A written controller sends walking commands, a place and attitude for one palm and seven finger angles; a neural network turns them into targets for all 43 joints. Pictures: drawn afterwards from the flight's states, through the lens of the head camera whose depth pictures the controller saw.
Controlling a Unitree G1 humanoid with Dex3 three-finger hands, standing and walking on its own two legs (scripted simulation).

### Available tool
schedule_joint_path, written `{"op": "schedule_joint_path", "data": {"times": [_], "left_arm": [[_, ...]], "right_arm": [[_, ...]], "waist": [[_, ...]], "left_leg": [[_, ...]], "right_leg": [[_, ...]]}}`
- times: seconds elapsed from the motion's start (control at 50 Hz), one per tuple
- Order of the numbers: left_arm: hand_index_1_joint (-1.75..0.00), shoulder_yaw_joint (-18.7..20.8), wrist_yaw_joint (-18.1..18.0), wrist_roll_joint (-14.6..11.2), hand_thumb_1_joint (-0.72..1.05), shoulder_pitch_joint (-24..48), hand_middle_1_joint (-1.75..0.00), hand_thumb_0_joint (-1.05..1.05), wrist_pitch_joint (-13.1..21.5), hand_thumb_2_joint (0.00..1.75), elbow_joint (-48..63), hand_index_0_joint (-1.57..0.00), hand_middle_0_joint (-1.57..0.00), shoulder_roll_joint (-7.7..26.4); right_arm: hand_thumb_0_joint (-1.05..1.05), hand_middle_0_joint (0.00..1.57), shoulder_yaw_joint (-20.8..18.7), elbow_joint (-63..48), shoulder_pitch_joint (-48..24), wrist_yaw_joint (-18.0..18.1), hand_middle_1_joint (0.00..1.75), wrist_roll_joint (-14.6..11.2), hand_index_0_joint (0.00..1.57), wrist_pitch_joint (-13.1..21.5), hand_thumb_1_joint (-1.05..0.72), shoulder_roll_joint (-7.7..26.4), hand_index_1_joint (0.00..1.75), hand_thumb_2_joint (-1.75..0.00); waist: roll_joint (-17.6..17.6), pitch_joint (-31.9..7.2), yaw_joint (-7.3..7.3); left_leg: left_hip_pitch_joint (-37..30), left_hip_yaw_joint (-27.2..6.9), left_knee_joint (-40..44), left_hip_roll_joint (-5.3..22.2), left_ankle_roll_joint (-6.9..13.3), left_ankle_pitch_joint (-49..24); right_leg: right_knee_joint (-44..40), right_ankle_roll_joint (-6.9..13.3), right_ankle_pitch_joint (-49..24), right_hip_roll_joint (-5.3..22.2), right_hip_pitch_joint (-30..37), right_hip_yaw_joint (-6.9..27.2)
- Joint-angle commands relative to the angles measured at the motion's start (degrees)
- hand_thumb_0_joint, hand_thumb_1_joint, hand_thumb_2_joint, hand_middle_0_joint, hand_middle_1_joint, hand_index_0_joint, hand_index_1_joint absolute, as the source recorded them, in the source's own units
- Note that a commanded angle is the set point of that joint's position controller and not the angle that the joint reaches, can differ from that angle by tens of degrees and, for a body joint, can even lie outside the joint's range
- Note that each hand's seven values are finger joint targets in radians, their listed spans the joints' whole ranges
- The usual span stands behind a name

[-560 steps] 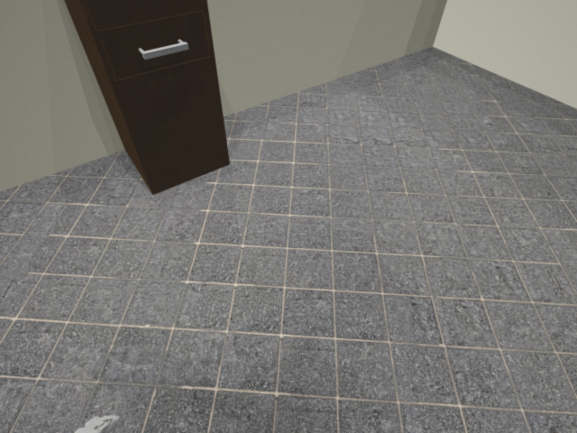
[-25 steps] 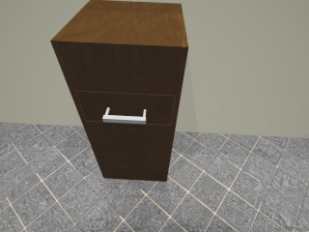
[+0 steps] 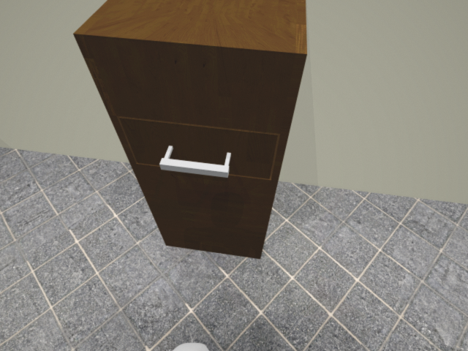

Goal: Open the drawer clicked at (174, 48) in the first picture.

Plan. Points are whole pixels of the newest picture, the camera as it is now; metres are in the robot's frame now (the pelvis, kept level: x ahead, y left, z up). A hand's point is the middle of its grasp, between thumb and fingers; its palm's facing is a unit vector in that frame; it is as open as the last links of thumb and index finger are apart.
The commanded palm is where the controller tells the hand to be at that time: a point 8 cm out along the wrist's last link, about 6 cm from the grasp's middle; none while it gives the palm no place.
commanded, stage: come to a stop and stand still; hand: left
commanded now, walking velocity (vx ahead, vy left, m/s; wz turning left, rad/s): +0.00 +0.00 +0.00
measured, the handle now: (196, 160) +0.55 +0.15 -0.08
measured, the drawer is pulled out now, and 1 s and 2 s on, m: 0.00 0.00 0.00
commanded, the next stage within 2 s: none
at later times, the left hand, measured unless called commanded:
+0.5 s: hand out of the picture -0.03 +0.26 -0.18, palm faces -0.01 -0.98 -0.19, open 7.4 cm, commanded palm none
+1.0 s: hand out of the picture -0.19 +0.22 -0.17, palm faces +0.05 -0.99 -0.15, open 7.4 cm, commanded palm none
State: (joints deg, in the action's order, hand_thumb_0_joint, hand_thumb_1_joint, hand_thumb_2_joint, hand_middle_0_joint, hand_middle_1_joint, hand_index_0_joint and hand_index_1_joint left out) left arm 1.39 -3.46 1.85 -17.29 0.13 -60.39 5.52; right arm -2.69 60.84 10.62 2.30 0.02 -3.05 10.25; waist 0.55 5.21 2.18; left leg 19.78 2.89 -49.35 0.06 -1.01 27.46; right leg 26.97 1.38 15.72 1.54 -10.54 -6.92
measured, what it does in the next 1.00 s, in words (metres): walks backwards: left foot, then right foot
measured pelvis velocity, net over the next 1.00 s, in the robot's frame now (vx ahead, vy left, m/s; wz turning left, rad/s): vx -0.09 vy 0.08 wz -0.03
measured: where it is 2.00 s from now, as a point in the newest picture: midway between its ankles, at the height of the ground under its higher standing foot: outside the picture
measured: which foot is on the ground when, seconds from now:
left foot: up 0.00-0.10, down 0.12-1.00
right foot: down 0.00-0.14, up 0.16-0.50, down 0.52-1.00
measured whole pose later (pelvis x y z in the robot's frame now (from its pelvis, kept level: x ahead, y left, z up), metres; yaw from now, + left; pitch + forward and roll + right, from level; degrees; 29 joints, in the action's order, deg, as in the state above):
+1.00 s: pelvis -0.09 +0.08 +0.00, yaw -2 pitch -2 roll -1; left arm 0.5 -2.9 1.6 -28.3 -0.7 -65.8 4.7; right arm -1.7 66.4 17.9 1.1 0.4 -2.4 7.4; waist 0.7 -0.3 0.4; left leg 15.2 7.5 -18.6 -3.9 4.2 6.2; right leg 24.4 -0.6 15.6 1.9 -9.4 -1.3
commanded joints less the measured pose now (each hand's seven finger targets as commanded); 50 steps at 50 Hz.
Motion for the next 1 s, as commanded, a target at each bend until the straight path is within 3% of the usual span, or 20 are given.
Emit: {"op": "schedule_joint_path", "data": {"times": [0.0, 0.06, 0.08, 0.1, 0.12, 0.14, 0.16, 0.18, 0.26, 0.3, 0.34, 0.44, 0.48, 0.54, 0.58, 0.62, 0.78, 0.84, 0.88, 0.98], "left_arm": [[-0.30, 2.60, -0.31, 0.27, 0.90, -1.77, -0.30, 0.00, -0.23, 0.90, 3.41, -0.20, -0.20, 11.09], [-0.30, 2.55, 0.33, -0.29, 0.90, 0.23, -0.30, 0.00, -0.61, 0.90, 3.87, -0.20, -0.20, 11.22], [-0.30, 2.39, 0.48, -0.32, 0.90, -0.58, -0.30, 0.00, -0.99, 0.90, 4.30, -0.20, -0.20, 9.78], [-0.30, 2.06, 0.59, -0.76, 0.90, -2.43, -0.30, 0.00, -1.48, 0.90, 5.05, -0.20, -0.20, 7.28], [-0.30, 1.65, 0.41, -0.87, 0.90, -2.20, -0.30, 0.00, -1.70, 0.90, 4.99, -0.20, -0.20, 6.01], [-0.30, 1.58, 0.40, -0.59, 0.90, -1.75, -0.30, 0.00, -2.10, 0.90, 4.51, -0.20, -0.20, 6.16], [-0.30, 1.48, 0.63, -0.36, 0.90, -1.92, -0.30, 0.00, -2.48, 0.90, 3.93, -0.20, -0.20, 6.27], [-0.30, 1.46, 0.92, 0.01, 0.90, -2.81, -0.30, 0.00, -2.36, 0.90, 3.41, -0.20, -0.20, 6.74], [-0.30, 0.80, 1.43, -0.12, 0.90, -3.87, -0.30, 0.00, -1.86, 0.90, 2.40, -0.20, -0.20, 5.96], [-0.30, 0.60, 1.42, -0.19, 0.90, -2.35, -0.30, 0.00, -1.70, 0.90, 2.64, -0.20, -0.20, 6.17], [-0.30, 0.55, 1.28, -0.25, 0.90, -2.81, -0.30, 0.00, -1.80, 0.90, 2.41, -0.20, -0.20, 6.43], [-0.30, 0.60, 0.93, -0.48, 0.90, -5.64, -0.30, 0.00, -1.44, 0.90, 0.68, -0.20, -0.20, 7.74], [-0.30, 0.44, 0.70, -0.45, 0.90, -7.04, -0.30, 0.00, -0.89, 0.90, -0.66, -0.20, -0.20, 8.40], [-0.30, 0.17, 0.48, -0.69, 0.90, -8.74, -0.30, 0.00, -0.75, 0.90, -1.87, -0.20, -0.20, 8.26], [-0.30, -0.11, 0.51, -0.56, 0.90, -8.67, -0.30, 0.00, -0.59, 0.90, -2.20, -0.20, -0.20, 7.40], [-0.30, -0.20, 0.44, -0.60, 0.90, -8.79, -0.30, 0.00, -0.48, 0.90, -2.27, -0.20, -0.20, 6.75], [-0.30, 0.10, 0.33, -0.09, 0.90, -16.16, -0.30, 0.00, -1.42, 0.90, -4.51, -0.20, -0.20, 4.89], [-0.30, 0.12, 0.32, -0.06, 0.90, -18.51, -0.30, 0.00, -1.26, 0.90, -5.08, -0.20, -0.20, 4.04], [-0.30, -0.10, 0.33, -0.13, 0.90, -17.71, -0.30, 0.00, -0.86, 0.90, -4.84, -0.20, -0.20, 3.99], [-0.30, -0.20, 0.39, -0.41, 0.90, -15.43, -0.30, 0.00, -0.23, 0.90, -4.34, -0.20, -0.20, 3.94]], "right_arm": [[0.00, 0.20, -0.36, -3.24, 3.62, -0.87, 0.30, 0.10, 0.20, 0.92, -0.90, 0.77, 0.30, -0.90], [0.00, 0.20, -0.25, -2.26, 7.41, -0.91, 0.30, 0.34, 0.20, 1.65, -0.90, 1.50, 0.30, -0.90], [0.00, 0.20, -0.50, -1.98, 8.80, -0.88, 0.30, 0.50, 0.20, 2.40, -0.90, 3.58, 0.30, -0.90], [0.00, 0.20, -0.97, -2.96, 8.12, -0.75, 0.30, 1.10, 0.20, 2.91, -0.90, 7.67, 0.30, -0.90], [0.00, 0.20, -1.03, -3.90, 5.59, -0.72, 0.30, 1.35, 0.20, 2.56, -0.90, 9.49, 0.30, -0.90], [0.00, 0.20, -0.61, -4.51, 2.37, -0.60, 0.30, 1.50, 0.20, 2.53, -0.90, 8.44, 0.30, -0.90], [0.00, 0.20, -0.13, -5.08, 0.51, -0.39, 0.30, 1.36, 0.20, 2.84, -0.90, 7.29, 0.30, -0.90], [0.00, 0.20, 0.19, -5.44, -0.58, -0.29, 0.30, 1.38, 0.20, 2.97, -0.90, 6.90, 0.30, -0.90], [0.00, 0.20, 0.28, -4.46, 0.94, -0.34, 0.30, 1.02, 0.20, 3.08, -0.90, 6.25, 0.30, -0.90], [0.00, 0.20, 0.15, -3.51, 3.09, -0.22, 0.30, 0.89, 0.20, 3.33, -0.90, 6.59, 0.30, -0.90], [0.00, 0.20, -0.01, -2.51, 4.34, -0.26, 0.30, 0.79, 0.20, 3.28, -0.90, 7.05, 0.30, -0.90], [0.00, 0.20, 0.07, -0.64, 4.92, -0.45, 0.30, 0.53, 0.20, 3.44, -0.90, 6.82, 0.30, -0.90], [0.00, 0.20, 0.32, 0.28, 5.49, -0.60, 0.30, 0.27, 0.20, 3.39, -0.90, 5.70, 0.30, -0.90], [0.00, 0.20, 0.47, 1.46, 6.75, -0.82, 0.30, 0.48, 0.20, 3.41, -0.90, 5.16, 0.30, -0.90], [0.00, 0.20, 0.33, 2.13, 7.36, -0.86, 0.30, 0.49, 0.20, 3.04, -0.90, 5.50, 0.30, -0.90], [0.00, 0.20, 0.55, 2.83, 8.48, -0.86, 0.30, 0.50, 0.20, 2.90, -0.90, 4.74, 0.30, -0.90], [0.00, 0.20, -0.10, 3.88, 8.88, -0.80, 0.30, 0.69, 0.20, 1.75, -0.90, 4.95, 0.30, -0.90], [0.00, 0.20, -0.15, 3.87, 9.01, -0.80, 0.30, 0.77, 0.20, 1.52, -0.90, 3.92, 0.30, -0.90], [0.00, 0.20, -0.03, 3.94, 9.78, -0.82, 0.30, 0.68, 0.20, 1.38, -0.90, 2.97, 0.30, -0.90], [0.00, 0.20, 0.32, 4.16, 11.75, -0.70, 0.30, 0.51, 0.20, 1.28, -0.90, 0.87, 0.30, -0.90]], "waist": [[-9.68, -4.80, -2.16], [-8.75, -5.19, -4.24], [-2.49, -5.73, -4.18], [10.84, -5.53, -3.09], [15.13, -3.30, -2.78], [11.28, -0.59, -2.08], [11.40, 1.08, -1.40], [8.95, 1.48, -0.45], [2.35, -2.39, -1.07], [1.38, -3.18, -2.07], [1.95, -3.78, -2.44], [2.60, -3.92, -1.50], [0.17, -2.81, -1.49], [1.87, -1.76, -1.85], [-2.66, -1.02, -2.06], [-3.46, 0.00, -2.38], [2.69, 1.85, -0.86], [-0.15, 0.79, -0.67], [-3.46, 1.60, -1.60], [-5.44, 1.08, -3.86]], "left_leg": [[-0.90, -1.74, 5.22, 2.05, 0.03, -3.80], [-12.09, 0.74, 21.59, 1.27, 0.08, -17.66], [-15.73, -2.42, 24.83, 4.53, 0.74, -23.13], [-13.64, -14.11, 29.44, 14.05, 4.68, -30.06], [-5.19, -18.56, 35.43, 19.03, 9.50, -26.12], [0.79, -17.67, 38.91, 18.55, 10.96, -16.56], [3.57, -17.12, 41.20, 16.71, 10.33, -10.61], [2.09, -16.57, 40.47, 15.70, 9.92, -11.11], [-6.91, -12.46, 39.60, 13.58, 10.12, -13.42], [-10.38, -12.74, 39.51, 13.96, 10.01, -16.46], [-12.06, -13.67, 40.71, 13.82, 9.27, -12.64], [-11.25, -12.59, 40.43, 11.61, 6.01, -11.44], [-8.79, -10.42, 39.65, 8.68, 2.52, -12.04], [-9.21, -9.67, 41.94, 7.10, -1.00, -9.47], [-9.69, -9.34, 41.06, 7.47, 0.64, -7.67], [-9.54, -8.66, 40.99, 7.11, 1.29, -6.80], [-2.27, -9.69, 45.85, 8.05, 0.81, 5.63], [-2.19, -7.78, 43.82, 6.55, 0.82, 3.26], [-5.32, -6.58, 40.42, 5.11, 1.04, -0.42], [-12.70, -4.90, 31.40, 3.76, 1.84, -7.10]], "right_leg": [[-5.09, 8.87, -37.09, 15.71, 2.02, 11.24], [-1.62, 4.50, -21.50, 11.64, -4.77, 9.21], [2.76, 2.24, -11.94, 8.40, -7.48, 7.77], [7.87, -1.15, 3.41, 2.88, -10.69, 4.04], [15.48, -1.97, 15.32, 0.68, -8.10, 4.09], [20.98, -1.48, 15.11, 1.35, -5.78, 6.57], [23.50, -1.50, 13.22, 2.30, -5.54, 7.78], [24.74, -1.45, 11.59, 2.43, -7.18, 8.01], [18.65, -2.60, 9.04, 3.02, -7.52, 6.24], [14.10, -2.85, 9.50, 2.94, -6.90, 5.91], [10.23, -2.59, 9.52, 2.70, -5.83, 5.99], [-3.25, -1.48, 3.12, 2.51, -0.13, 6.08], [-8.28, -0.47, -3.04, 3.34, 3.01, 7.20], [-6.82, 0.44, -0.66, 4.14, 0.88, 7.36], [-7.42, -0.27, -0.13, 3.69, -0.44, 7.11], [-7.95, -0.31, 1.36, 3.90, -1.97, 7.65], [-3.37, -0.43, 6.43, 1.10, -0.83, 4.39], [-5.35, 0.20, 7.32, 1.15, -0.91, 5.57], [-8.71, 0.66, 10.41, 2.38, -5.74, 8.44], [-12.89, 1.26, 16.21, 4.78, -15.86, 12.68]]}}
